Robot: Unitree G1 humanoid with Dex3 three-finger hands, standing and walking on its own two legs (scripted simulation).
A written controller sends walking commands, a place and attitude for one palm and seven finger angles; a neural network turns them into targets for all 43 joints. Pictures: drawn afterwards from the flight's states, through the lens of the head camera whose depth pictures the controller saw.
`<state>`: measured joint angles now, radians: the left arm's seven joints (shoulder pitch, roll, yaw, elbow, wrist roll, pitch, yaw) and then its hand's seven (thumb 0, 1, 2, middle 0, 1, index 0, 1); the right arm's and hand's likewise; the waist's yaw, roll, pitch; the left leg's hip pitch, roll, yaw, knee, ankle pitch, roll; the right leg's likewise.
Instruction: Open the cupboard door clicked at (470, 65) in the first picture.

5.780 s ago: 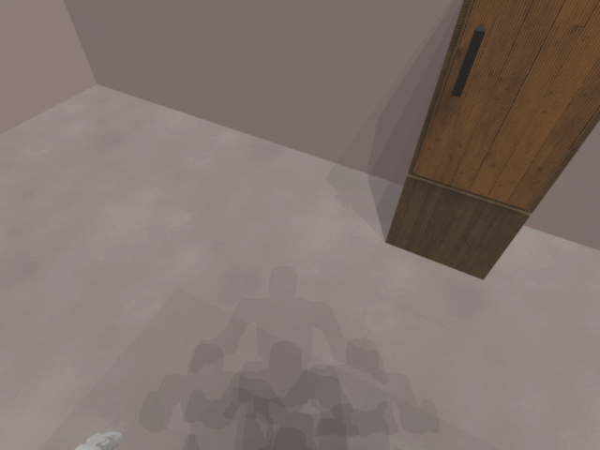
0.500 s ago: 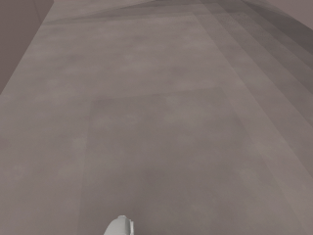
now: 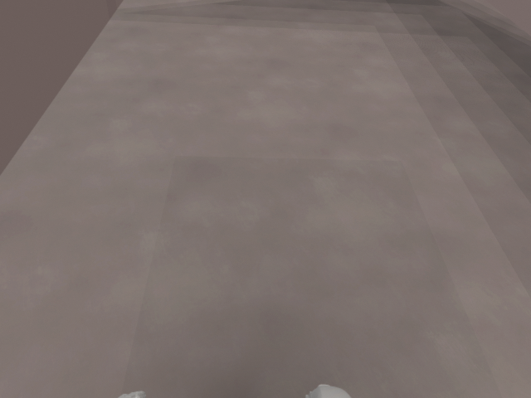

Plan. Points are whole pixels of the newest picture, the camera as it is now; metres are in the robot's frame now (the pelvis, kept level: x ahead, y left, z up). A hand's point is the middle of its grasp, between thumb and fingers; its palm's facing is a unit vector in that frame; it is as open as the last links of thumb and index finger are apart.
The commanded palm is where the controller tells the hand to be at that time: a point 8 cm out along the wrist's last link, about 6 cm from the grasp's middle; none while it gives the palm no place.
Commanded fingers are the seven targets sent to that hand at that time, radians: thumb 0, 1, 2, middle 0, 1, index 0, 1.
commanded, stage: turn to face it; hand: left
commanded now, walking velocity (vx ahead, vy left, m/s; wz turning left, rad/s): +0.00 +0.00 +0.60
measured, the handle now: out of the picture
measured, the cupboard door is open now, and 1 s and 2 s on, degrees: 0 0 0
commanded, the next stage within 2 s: none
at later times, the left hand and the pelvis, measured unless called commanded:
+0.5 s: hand out of the picture +0.02 +0.14 -0.14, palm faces +0.32 -0.90 -0.28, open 7.4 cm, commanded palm none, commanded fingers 0.00 0.90 0.90 -0.20 -0.30 -0.20 -0.30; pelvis +0.01 -0.06 +0.01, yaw +19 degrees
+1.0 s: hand out of the picture -0.04 +0.23 -0.16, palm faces +0.60 -0.76 -0.26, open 7.4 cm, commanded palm none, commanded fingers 0.00 0.90 0.90 -0.20 -0.30 -0.20 -0.30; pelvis +0.01 -0.01 +0.00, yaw +36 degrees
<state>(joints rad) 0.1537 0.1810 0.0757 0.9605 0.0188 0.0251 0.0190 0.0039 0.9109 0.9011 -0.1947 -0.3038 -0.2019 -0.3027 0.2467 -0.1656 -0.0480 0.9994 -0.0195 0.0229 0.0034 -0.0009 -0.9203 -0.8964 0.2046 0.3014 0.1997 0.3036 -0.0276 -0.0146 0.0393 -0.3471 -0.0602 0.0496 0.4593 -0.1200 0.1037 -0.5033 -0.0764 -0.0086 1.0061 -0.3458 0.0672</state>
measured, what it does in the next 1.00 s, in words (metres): steps on the spot, turning left: right foot, then left foot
